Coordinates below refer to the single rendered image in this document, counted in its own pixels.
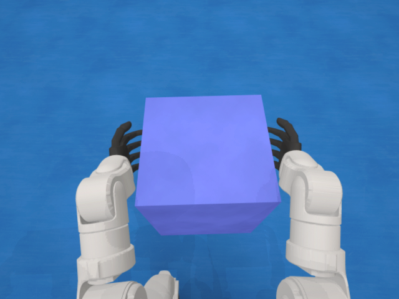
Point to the robot left forearm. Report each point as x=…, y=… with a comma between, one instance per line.
x=102, y=215

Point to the robot right hand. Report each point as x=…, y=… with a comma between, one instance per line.
x=290, y=141

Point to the robot right forearm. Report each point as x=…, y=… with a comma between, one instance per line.
x=316, y=216

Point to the carton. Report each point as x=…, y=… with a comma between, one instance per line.
x=206, y=165

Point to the robot left shin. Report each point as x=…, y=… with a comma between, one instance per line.
x=165, y=272

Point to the right robot upper arm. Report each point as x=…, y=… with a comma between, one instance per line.
x=309, y=288

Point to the left robot upper arm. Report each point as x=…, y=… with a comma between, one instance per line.
x=119, y=290

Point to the left robot thigh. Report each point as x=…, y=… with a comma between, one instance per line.
x=162, y=286

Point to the robot left hand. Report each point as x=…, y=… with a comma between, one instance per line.
x=120, y=147

